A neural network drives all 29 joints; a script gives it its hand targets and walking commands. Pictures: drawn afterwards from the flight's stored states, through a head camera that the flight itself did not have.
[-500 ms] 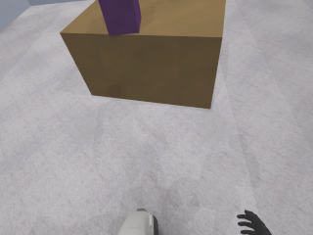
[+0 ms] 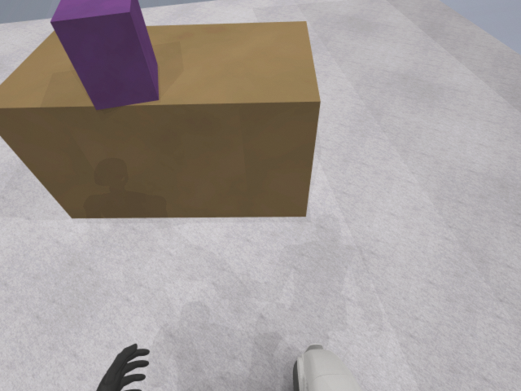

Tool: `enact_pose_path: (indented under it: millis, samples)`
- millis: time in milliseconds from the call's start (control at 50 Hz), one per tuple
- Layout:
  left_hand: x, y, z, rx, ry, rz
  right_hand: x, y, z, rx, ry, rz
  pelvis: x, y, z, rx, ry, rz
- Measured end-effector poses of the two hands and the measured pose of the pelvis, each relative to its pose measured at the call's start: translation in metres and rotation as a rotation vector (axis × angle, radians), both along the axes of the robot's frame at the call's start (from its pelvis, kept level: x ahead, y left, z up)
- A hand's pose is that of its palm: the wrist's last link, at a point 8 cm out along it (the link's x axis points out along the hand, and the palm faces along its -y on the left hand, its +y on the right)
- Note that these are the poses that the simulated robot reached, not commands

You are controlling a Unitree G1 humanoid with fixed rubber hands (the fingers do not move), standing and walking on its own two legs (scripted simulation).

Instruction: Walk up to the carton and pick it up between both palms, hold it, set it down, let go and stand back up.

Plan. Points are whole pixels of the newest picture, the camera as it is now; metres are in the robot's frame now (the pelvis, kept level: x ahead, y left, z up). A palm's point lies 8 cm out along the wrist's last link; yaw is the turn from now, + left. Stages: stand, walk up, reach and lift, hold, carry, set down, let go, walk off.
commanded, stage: walk up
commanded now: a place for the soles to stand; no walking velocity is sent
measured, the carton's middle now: (114, 47) +1.11 +0.41 +0.01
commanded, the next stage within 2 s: none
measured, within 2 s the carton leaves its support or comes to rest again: neither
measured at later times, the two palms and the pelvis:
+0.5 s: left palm (66, 351) +0.22 +0.31 -0.06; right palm (379, 304) +0.27 -0.22 -0.12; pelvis +0.19 +0.04 +0.01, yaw -4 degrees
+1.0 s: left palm (56, 219) +0.51 +0.45 -0.09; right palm (293, 264) +0.35 -0.07 -0.10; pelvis +0.37 +0.20 +0.01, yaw -4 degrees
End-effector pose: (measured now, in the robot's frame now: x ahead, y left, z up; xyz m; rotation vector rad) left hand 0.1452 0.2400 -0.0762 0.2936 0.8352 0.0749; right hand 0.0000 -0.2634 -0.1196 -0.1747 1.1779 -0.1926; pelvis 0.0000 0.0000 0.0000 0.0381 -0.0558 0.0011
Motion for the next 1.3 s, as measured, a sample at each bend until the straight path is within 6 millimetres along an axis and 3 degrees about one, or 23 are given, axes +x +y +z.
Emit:
enact_pose_path:
  millis: [80,140,300,380,540,700,780,900,960,1060,1200,1240,1300]
  samples:
    - [0.04,-0.011,-0.009,0.046,0.035,-0.035,0.032,0.002,-0.027,0.042,0.014,-0.019,0.043,-0.003,-0.014,0.012,0.014,-0.018]
    - [0.058,-0.011,-0.01,0.09,0.033,-0.032,0.062,0.004,-0.043,0.066,0.051,0.017,0.066,-0.006,-0.021,-0.027,0.006,-0.032]
    - [0.025,0.028,0.019,0.177,0.191,0.133,0.174,-0.001,-0.012,0.067,-0.059,0.106,0.122,0.001,0.009,0.02,-0.021,-0.064]
    - [0.029,0.048,0.025,0.192,0.239,0.145,0.221,0.006,-0.005,0.072,-0.126,0.103,0.147,0.013,0.012,0.001,-0.02,-0.07]
    - [0.087,0.084,0.012,0.158,0.226,0.105,0.287,0.058,-0.003,0.086,-0.119,0.107,0.202,0.051,0.008,-0.05,0.02,-0.066]
    - [0.16,0.153,-0.037,0.096,0.259,0.087,0.379,0.122,0.008,-0.004,-0.205,0.121,0.274,0.119,-0.015,-0.06,0.028,-0.061]
    - [0.213,0.177,-0.051,0.055,0.26,0.055,0.387,0.145,0.014,-0.054,-0.216,0.054,0.303,0.151,-0.017,-0.064,-0.004,-0.074]
    - [0.309,0.192,-0.023,0.02,0.135,-0.01,0.36,0.17,0.027,-0.078,-0.089,-0.053,0.344,0.181,0.004,-0.072,-0.012,-0.07]
    - [0.345,0.201,-0.016,0.022,0.095,-0.027,0.353,0.184,0.023,-0.069,-0.02,-0.073,0.362,0.193,0.006,-0.059,-0.013,-0.072]
    - [0.388,0.209,-0.014,0.037,0.109,-0.043,0.361,0.21,0.01,-0.023,0.039,-0.099,0.393,0.207,0.004,-0.036,-0.003,-0.081]
    - [0.449,0.204,-0.017,0.083,0.085,-0.072,0.39,0.235,-0.027,0.054,0.117,-0.081,0.438,0.219,-0.014,-0.036,0.009,-0.096]
    - [0.454,0.209,-0.016,0.103,0.068,-0.064,0.408,0.239,-0.033,0.065,0.133,-0.038,0.446,0.221,-0.016,-0.043,-0.005,-0.101]
    - [0.441,0.229,-0.01,0.14,0.103,0.014,0.444,0.239,-0.027,0.063,0.115,0.017,0.461,0.225,-0.008,0.003,-0.03,-0.108]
